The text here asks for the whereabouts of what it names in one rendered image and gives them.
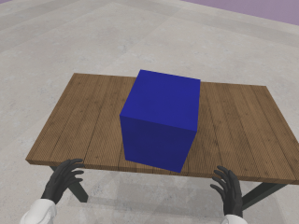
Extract robot left forearm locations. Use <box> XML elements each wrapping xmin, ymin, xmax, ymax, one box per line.
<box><xmin>19</xmin><ymin>199</ymin><xmax>57</xmax><ymax>224</ymax></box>

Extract table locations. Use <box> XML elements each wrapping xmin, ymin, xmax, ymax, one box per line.
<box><xmin>25</xmin><ymin>73</ymin><xmax>299</xmax><ymax>211</ymax></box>

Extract robot right hand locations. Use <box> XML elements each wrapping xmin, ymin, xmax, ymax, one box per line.
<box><xmin>210</xmin><ymin>165</ymin><xmax>243</xmax><ymax>218</ymax></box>

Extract robot left hand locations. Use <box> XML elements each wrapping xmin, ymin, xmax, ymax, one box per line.
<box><xmin>40</xmin><ymin>158</ymin><xmax>85</xmax><ymax>205</ymax></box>

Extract robot right forearm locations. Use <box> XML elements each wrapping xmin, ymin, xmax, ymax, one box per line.
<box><xmin>220</xmin><ymin>214</ymin><xmax>248</xmax><ymax>224</ymax></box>

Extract carton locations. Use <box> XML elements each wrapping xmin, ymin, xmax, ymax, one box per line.
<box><xmin>120</xmin><ymin>69</ymin><xmax>201</xmax><ymax>173</ymax></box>

